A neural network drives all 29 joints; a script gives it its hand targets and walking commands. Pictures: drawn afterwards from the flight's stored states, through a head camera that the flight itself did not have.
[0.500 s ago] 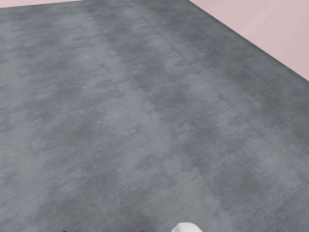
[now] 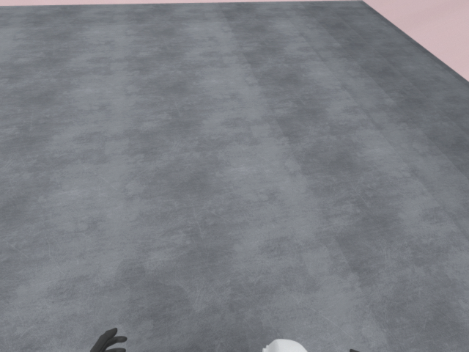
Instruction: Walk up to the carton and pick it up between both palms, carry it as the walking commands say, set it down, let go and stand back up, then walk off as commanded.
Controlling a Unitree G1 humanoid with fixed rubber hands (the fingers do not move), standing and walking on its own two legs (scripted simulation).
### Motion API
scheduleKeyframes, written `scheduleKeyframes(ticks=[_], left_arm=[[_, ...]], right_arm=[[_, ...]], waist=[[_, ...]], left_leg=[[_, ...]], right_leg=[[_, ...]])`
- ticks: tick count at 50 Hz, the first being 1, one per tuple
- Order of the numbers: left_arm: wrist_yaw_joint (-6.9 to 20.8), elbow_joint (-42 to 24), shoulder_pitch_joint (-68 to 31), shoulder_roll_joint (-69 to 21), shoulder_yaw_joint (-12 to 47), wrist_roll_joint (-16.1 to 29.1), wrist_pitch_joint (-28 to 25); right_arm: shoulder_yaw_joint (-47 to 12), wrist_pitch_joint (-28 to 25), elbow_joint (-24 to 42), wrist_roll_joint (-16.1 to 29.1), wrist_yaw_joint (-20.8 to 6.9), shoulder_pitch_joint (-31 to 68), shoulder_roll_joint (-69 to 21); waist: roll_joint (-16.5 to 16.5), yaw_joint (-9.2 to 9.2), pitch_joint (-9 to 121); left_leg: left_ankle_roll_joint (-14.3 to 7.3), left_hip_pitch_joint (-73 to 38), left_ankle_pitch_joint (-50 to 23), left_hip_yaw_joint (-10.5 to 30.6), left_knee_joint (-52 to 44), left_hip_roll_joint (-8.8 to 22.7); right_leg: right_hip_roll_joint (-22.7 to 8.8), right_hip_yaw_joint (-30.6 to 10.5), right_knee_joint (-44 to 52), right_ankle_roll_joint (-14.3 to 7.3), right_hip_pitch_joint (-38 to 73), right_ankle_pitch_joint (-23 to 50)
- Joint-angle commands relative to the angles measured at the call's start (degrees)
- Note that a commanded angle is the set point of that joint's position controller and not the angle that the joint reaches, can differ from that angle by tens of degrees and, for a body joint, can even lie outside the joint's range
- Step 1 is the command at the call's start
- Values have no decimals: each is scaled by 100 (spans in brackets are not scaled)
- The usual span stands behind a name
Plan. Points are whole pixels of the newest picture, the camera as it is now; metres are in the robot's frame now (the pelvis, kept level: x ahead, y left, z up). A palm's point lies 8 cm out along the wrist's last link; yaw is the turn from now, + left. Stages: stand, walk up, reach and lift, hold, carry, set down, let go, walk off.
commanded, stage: walk up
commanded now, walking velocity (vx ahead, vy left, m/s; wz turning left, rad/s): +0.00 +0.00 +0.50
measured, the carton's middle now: out of the picture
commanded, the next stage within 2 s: none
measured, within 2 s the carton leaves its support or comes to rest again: neither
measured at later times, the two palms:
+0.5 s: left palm out of the picture +0.04 +0.26 -0.09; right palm (354, 332) +0.17 -0.23 -0.11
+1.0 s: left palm (9, 293) +0.25 +0.42 -0.11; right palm (293, 274) +0.29 -0.14 -0.13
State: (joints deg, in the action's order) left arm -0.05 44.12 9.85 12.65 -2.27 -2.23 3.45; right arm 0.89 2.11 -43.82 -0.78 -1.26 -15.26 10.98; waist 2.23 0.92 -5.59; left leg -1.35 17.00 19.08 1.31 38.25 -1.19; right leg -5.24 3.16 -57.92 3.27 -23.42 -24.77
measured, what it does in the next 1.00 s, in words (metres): walks ahead, turning left: right foot, then left foot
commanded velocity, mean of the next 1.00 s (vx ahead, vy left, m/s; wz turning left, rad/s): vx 0.29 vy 0.00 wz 0.50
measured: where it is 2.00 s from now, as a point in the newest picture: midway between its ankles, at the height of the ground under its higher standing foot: (126, 243)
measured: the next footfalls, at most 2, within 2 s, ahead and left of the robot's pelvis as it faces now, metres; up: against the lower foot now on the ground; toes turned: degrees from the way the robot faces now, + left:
right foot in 0.22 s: +0.07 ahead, -0.11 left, +0.00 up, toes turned +4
left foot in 0.62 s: +0.03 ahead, +0.14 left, +0.00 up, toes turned +26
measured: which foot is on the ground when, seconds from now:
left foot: down 0.00-0.22, up 0.24-0.60, down 0.62-1.00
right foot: up 0.00-0.20, down 0.22-0.62, up 0.64-1.00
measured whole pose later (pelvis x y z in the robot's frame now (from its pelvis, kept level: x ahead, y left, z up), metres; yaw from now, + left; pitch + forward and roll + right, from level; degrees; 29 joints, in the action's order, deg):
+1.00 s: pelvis +0.23 +0.12 +0.00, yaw +30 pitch +0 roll +0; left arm 4.0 48.6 2.8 15.1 -2.7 -1.1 -0.4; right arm 0.8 -2.7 -53.9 0.5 -0.3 -28.5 14.1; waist -0.8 3.4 -5.5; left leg -1.6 -10.0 27.3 4.3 18.1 -0.7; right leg -5.1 8.1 -38.8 3.1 -30.4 -9.8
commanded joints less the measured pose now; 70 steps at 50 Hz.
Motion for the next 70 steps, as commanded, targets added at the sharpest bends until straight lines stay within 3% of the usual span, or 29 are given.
scheduleKeyframes(ticks=[1, 6, 9, 11, 12, 16, 17, 20, 21, 26, 29, 30, 31, 32, 33, 34, 36, 41, 46, 48, 49, 50, 51, 52, 56, 59, 63, 67, 70], left_arm=[[-40, -706, -429, 489, -210, 59, -114], [-97, -648, -430, 509, -159, 216, -233], [-162, -508, 322, 584, -258, 265, -276], [-241, -658, 620, 1327, -334, 79, -317], [-253, -664, 448, 1428, -403, -45, -307], [-180, -849, -159, 521, -195, 65, -312], [-160, -800, -157, 679, -270, 101, -332], [-81, -753, -43, 1047, -378, 40, -371], [-63, -586, 179, 1134, -392, 73, -396], [42, -175, 948, 1346, -391, 4, -512], [126, -65, 429, 1297, -377, -42, -484], [179, -118, 351, 1389, -425, -49, -502], [254, -301, 2, 981, -299, -75, -554], [254, -391, -479, 672, -236, -221, -582], [286, -611, -1091, 843, -267, -239, -619], [350, -448, -1121, 864, -270, -152, -614], [463, -7, -638, 887, -229, -53, -635], [464, 117, -538, 710, -214, 21, -514], [408, -92, -1285, 660, -140, 128, -501], [335, 31, -691, 776, -186, 143, -514], [284, 363, 160, 827, -205, 188, -554], [157, 561, 1112, 1352, -306, 220, -604], [56, 830, 2013, 2165, -485, 85, -645], [38, 1031, 2035, 2417, -622, -4, -618], [173, 798, 372, 594, -181, 194, -713], [156, 687, 321, 802, -232, 161, -755], [218, 695, 107, 839, -97, 103, -852], [119, 1022, 955, 846, -156, 107, -748], [107, 1139, 874, 1258, -211, 90, -707]], right_arm=[[435, -86, 679, 65, 55, -94, 1270], [561, -93, 622, 40, 56, 19, 1375], [524, 5, 780, 175, 38, 345, 1250], [324, -22, 1010, 352, 38, 826, 583], [280, -61, 887, 274, 17, 646, 681], [453, 5, 428, 46, -80, -44, 858], [435, 34, 371, 31, -124, -188, 817], [266, 23, 505, 108, -351, 354, 726], [271, -12, 549, 83, -351, 681, 715], [227, -182, 681, 38, -349, 913, 630], [147, -341, 326, 21, -316, -199, 676], [166, -393, 132, -46, -236, -775, 967], [317, -465, 50, -98, -122, -1680, 1644], [353, -523, -50, 69, 27, -2142, 1838], [447, -480, -157, 64, 102, -2108, 1929], [386, -444, -141, 105, 134, -1663, 1564], [305, -531, -34, 66, 172, -973, 1463], [270, -637, -200, 136, 136, -1065, 1331], [255, -640, -464, 164, 152, -1117, 1338], [289, -671, -556, 129, 137, -829, 1480], [336, -673, -563, 104, 126, -556, 1591], [358, -684, -484, 232, 108, -592, 1425], [296, -697, -318, 354, 130, -752, 1035], [159, -705, -521, 310, 170, -654, 914], [115, -559, -601, 38, 103, -634, 730], [97, -388, -487, -14, -81, -258, 490], [77, -365, -202, 43, -142, 488, 467], [76, -383, 27, -57, -233, 799, 424], [194, -451, -299, -176, -135, -267, 551]], waist=[[-1265, 279, 620], [-911, 291, 748], [-777, -120, 981], [1317, -391, 1203], [861, -270, 675], [768, 208, 417], [988, 252, 514], [1080, -28, -18], [530, -174, -97], [813, -561, 281], [234, 13, 203], [-71, 197, 586], [-1819, 664, 1034], [-2261, 783, 559], [-1978, 911, 13], [-1158, 664, -222], [-1427, 310, -630], [-930, 106, 74], [-1228, 144, -146], [-1176, -222, 268], [-1014, -737, 568], [40, -1100, 1338], [1622, -1246, 2316], [1153, -1062, 1724], [778, -278, 529], [771, -181, 223], [472, -138, -193], [63, -358, 18], [-461, 142, 834]], left_leg=[[-870, -803, -1892, 1974, -1935, 1454], [-1012, -925, -2359, 2068, -1754, 1355], [-499, 608, -1047, 1794, -1170, 731], [-36, 2044, 1878, 558, 1049, -288], [59, 2105, 1715, 520, 1695, -224], [322, 1318, 713, 283, 2664, 189], [365, 1164, 494, 36, 2529, 198], [431, 1357, 362, -284, 1743, 335], [365, 1318, 204, -356, 1565, 275], [214, 708, 562, -712, 223, 286], [-141, -1194, 174, -996, -874, 78], [-331, -2438, 246, -583, -1092, 284], [-830, -3929, 1354, 1932, -2096, 1775], [-1072, -3706, 933, 3509, -2746, 2619], [-1468, -2975, 887, 3708, -2890, 2731], [-1225, -2432, 260, 3041, -2908, 2279], [-884, -2058, -269, 1747, -2999, 1798], [-676, -2092, -3583, 551, -2490, 1152], [-754, -1608, -3366, 758, -2509, 1235], [-727, -1366, -4973, 743, -1744, 1133], [-578, -1111, -5323, 518, -775, 873], [-291, -89, -3927, 510, 800, 605], [-178, 1365, 368, 197, 3118, -136], [-262, 1279, 1642, 532, 3796, -46], [-157, 1039, 299, 268, 3231, 717], [-65, 751, -282, 64, 2800, 756], [-1, 725, -785, -391, 1288, 837], [-60, 389, -466, -1047, 441, 566], [-319, -1199, -681, -1283, -607, 29]], right_leg=[[120, -188, 294, -30, -418, 61], [454, -19, 1754, -5, 275, 53], [318, -68, 3320, -99, 2312, 994], [-1946, -2173, 4373, -814, 3128, 352], [-2257, -2206, 4417, -1080, 2333, 1060], [-1356, -718, 4248, -945, 1163, 1675], [-1240, -558, 4427, -821, 1011, 510], [-1312, -543, 4830, -679, 860, -1000], [-1371, -632, 4886, -644, 927, -887], [-1506, -248, 4532, -753, 1595, -479], [-1407, 227, 3844, -514, 375, -1195], [-916, 728, 2833, -248, -347, -1020], [-294, 1417, 377, 75, -1834, -425], [63, 467, -446, 67, -2824, -631], [-262, 6, -753, 118, -2995, -420], [-376, -58, -711, 169, -2616, 183], [-590, 55, -314, 160, -2172, 892], [-145, 531, 397, 100, -1148, 1426], [85, 595, 1633, 31, -334, 1796], [429, 779, 1944, -88, 693, 1379], [428, 780, 2449, -185, 1749, 1429], [-555, -171, 2904, -374, 3516, 1590], [-2436, -2531, 3244, -993, 5004, 2069], [-2782, -2840, 3587, -1165, 4059, 2900], [-1653, -1091, 4280, -849, 1550, 943], [-1465, -607, 4869, -740, 775, 143], [-1411, 489, 5109, -602, 581, 1363], [-1433, 538, 4625, -680, 1165, 1720], [-1094, 998, 2535, -509, 1121, 3461]])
